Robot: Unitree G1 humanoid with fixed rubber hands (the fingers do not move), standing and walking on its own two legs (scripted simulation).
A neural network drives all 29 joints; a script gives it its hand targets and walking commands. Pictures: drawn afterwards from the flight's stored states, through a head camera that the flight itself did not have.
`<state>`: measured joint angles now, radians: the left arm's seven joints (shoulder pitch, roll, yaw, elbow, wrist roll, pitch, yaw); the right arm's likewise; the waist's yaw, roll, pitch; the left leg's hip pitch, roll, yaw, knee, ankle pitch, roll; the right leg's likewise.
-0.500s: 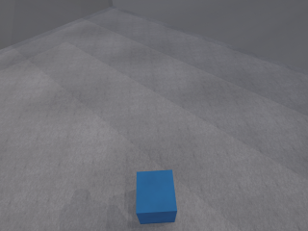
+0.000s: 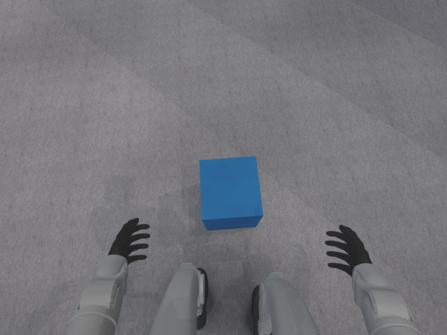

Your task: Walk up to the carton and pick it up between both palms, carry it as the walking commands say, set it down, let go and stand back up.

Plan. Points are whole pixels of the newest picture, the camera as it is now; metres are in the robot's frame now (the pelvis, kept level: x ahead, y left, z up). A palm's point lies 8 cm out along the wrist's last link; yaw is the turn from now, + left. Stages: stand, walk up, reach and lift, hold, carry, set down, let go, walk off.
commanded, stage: reach and lift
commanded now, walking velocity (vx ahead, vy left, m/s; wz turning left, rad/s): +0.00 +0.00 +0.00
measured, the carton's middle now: (229, 196) +0.48 +0.02 -0.57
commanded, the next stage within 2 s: none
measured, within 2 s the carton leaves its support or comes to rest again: neither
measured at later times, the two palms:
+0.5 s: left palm (148, 183) +0.39 +0.20 -0.14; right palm (329, 185) +0.39 -0.20 -0.14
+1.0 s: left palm (153, 151) +0.49 +0.21 -0.18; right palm (310, 154) +0.49 -0.18 -0.19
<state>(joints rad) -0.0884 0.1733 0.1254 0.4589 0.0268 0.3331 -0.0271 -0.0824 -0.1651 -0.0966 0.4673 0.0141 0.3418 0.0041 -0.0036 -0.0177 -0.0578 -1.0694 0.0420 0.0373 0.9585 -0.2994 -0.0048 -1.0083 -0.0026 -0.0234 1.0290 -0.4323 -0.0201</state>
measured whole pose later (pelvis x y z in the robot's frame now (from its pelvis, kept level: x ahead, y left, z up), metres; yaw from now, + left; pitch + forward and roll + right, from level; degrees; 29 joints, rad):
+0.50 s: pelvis -0.10 +0.03 -0.05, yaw -1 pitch +21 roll -1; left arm -1.08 0.23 0.16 0.67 -0.12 0.50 0.20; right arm -1.14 -0.38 -0.22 0.87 0.07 0.40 0.04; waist 0.01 0.03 0.38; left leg -1.28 0.03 0.06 1.13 -0.21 0.04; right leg -1.23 -0.01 0.01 1.21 -0.35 0.02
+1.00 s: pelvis -0.06 +0.00 -0.06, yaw -1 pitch +28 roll +1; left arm -1.29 0.38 0.25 0.64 -0.13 0.30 0.06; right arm -1.31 -0.36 -0.15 0.65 0.15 0.31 -0.10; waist 0.02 -0.01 0.52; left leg -1.38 0.04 0.02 1.18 -0.28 -0.01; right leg -1.33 0.01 -0.01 1.27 -0.42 -0.02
